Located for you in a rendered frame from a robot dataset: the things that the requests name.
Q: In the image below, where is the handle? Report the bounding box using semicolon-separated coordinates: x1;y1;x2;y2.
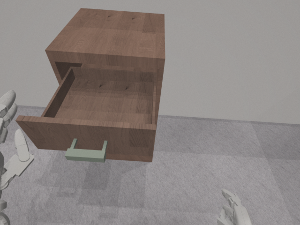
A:
65;138;108;163

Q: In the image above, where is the cabinet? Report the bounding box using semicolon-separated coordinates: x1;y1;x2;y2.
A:
45;8;165;162

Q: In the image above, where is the robot left forearm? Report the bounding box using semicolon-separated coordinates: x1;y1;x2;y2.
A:
0;200;10;225

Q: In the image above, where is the right robot hand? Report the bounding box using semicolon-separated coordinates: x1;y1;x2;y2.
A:
217;188;253;225

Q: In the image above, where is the drawer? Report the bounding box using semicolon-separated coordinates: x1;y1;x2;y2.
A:
15;67;157;157

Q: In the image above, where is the left robot hand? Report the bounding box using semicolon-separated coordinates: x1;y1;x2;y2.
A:
0;90;34;198

